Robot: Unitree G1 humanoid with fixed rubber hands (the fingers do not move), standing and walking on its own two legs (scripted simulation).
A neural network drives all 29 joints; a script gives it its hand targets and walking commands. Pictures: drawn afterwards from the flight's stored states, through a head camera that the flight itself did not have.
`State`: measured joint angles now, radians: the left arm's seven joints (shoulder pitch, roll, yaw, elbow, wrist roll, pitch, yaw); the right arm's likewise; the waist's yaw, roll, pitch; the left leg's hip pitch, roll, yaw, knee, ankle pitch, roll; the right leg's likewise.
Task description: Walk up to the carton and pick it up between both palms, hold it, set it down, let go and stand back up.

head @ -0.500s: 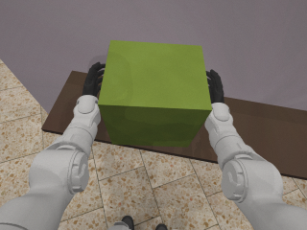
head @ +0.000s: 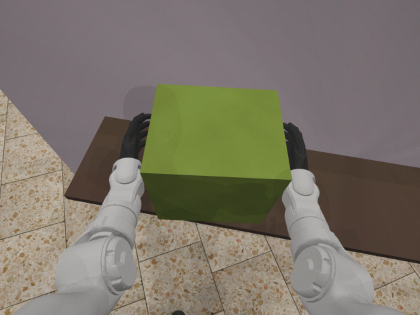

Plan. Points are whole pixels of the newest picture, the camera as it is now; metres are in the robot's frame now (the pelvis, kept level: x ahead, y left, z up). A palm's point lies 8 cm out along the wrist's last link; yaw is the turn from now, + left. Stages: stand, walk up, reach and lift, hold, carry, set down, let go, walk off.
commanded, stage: reach and lift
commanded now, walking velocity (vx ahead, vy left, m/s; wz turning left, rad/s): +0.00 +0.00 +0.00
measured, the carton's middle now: (213, 159) +0.43 +0.00 -0.01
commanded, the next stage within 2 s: none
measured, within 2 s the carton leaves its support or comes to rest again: leaves its support in 0.54 s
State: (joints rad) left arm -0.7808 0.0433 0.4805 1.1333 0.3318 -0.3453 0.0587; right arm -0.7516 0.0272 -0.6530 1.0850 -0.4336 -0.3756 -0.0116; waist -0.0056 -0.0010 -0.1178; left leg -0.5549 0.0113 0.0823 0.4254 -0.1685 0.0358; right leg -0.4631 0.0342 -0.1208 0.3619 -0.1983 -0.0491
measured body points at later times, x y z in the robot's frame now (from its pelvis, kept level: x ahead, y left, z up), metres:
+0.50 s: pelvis -0.01 -0.01 +0.00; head +0.08 +0.01 +0.44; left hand +0.42 +0.17 +0.03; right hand +0.41 -0.16 +0.03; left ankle +0.01 +0.09 -0.74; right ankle -0.03 -0.09 -0.74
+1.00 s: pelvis -0.03 -0.02 +0.00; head +0.05 +0.01 +0.45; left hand +0.40 +0.16 +0.04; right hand +0.38 -0.17 +0.04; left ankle +0.01 +0.09 -0.74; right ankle -0.03 -0.09 -0.74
